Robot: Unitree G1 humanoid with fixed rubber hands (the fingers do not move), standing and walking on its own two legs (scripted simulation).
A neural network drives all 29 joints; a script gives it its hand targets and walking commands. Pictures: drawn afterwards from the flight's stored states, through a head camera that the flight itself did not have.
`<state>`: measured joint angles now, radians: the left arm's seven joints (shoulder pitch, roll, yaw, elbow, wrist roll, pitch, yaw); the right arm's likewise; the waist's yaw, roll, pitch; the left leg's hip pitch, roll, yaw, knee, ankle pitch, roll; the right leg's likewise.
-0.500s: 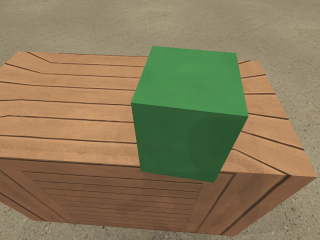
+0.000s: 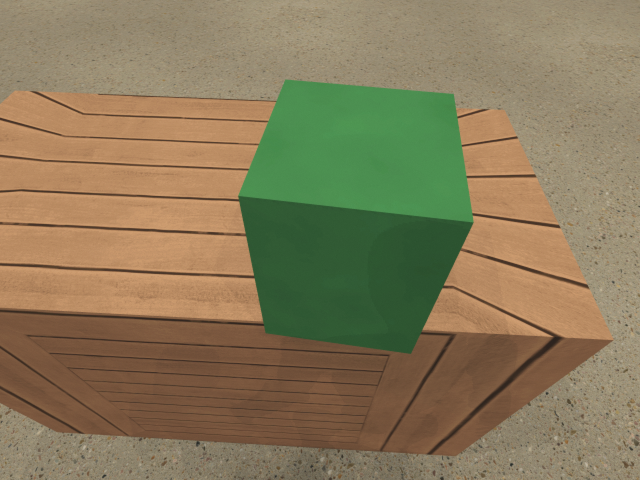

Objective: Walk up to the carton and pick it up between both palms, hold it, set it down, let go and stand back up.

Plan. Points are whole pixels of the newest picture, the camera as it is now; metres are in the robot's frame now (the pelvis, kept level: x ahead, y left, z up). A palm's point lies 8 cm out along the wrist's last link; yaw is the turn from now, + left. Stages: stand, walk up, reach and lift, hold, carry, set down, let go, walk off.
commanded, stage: stand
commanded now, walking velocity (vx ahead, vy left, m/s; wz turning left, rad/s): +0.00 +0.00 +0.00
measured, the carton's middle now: (351, 224) +0.39 -0.02 +0.11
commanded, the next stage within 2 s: none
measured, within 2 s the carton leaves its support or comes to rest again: neither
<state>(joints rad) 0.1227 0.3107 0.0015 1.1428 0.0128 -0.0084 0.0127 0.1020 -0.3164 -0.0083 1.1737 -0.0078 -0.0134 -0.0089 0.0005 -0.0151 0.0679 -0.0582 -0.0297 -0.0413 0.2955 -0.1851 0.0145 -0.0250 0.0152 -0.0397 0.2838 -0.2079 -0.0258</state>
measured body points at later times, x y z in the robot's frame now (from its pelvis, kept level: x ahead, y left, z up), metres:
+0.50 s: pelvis +0.00 -0.01 +0.00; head +0.00 -0.01 +0.45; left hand +0.07 +0.28 -0.14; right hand +0.07 -0.29 -0.14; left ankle -0.01 +0.11 -0.75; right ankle -0.03 -0.10 -0.75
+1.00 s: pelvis +0.00 -0.02 +0.00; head +0.01 -0.02 +0.45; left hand +0.06 +0.27 -0.14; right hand +0.05 -0.30 -0.14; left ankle -0.01 +0.11 -0.75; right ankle -0.03 -0.10 -0.75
